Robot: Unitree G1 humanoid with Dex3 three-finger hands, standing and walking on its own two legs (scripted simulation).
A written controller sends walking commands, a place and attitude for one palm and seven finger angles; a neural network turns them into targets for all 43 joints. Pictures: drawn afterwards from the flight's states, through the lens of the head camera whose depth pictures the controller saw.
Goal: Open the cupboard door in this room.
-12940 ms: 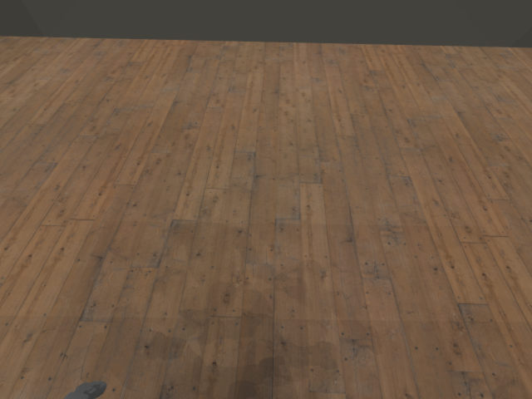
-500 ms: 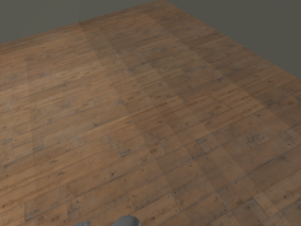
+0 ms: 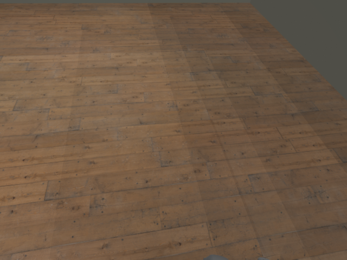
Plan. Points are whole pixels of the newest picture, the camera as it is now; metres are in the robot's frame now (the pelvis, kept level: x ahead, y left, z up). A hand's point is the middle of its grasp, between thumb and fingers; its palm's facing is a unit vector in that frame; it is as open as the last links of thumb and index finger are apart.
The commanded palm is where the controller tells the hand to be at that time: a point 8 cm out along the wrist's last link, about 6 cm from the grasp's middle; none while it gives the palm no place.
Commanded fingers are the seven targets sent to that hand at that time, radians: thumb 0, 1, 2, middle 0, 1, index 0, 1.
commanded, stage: turn or walk to find it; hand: left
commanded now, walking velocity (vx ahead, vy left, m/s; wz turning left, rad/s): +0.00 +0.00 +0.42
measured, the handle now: out of the picture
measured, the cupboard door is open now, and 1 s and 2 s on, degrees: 0 0 0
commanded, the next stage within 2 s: none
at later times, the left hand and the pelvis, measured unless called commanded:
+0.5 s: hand out of the picture +0.03 +0.15 -0.14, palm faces +0.22 -0.94 -0.27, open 7.4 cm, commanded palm none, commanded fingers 0.00 0.90 0.90 -0.20 -0.30 -0.20 -0.30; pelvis -0.02 -0.05 +0.00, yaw +13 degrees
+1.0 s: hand out of the picture -0.11 +0.21 -0.17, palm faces +0.46 -0.85 -0.25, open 7.4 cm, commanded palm none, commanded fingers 0.00 0.90 0.90 -0.20 -0.30 -0.20 -0.30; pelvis -0.05 -0.01 +0.00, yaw +25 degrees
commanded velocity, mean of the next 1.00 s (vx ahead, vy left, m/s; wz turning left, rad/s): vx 0.00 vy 0.00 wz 0.42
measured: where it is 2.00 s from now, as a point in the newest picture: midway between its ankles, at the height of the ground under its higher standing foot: outside the picture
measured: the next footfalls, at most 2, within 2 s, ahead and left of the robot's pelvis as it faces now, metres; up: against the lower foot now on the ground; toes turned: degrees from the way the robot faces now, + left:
right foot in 0.30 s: +0.04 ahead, -0.14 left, +0.00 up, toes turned +5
left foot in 0.76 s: -0.06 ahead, +0.10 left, +0.00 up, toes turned +25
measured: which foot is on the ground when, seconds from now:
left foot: down 0.00-0.32, up 0.34-0.74, down 0.76-1.00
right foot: up 0.00-0.28, down 0.30-0.76, up 0.78-1.00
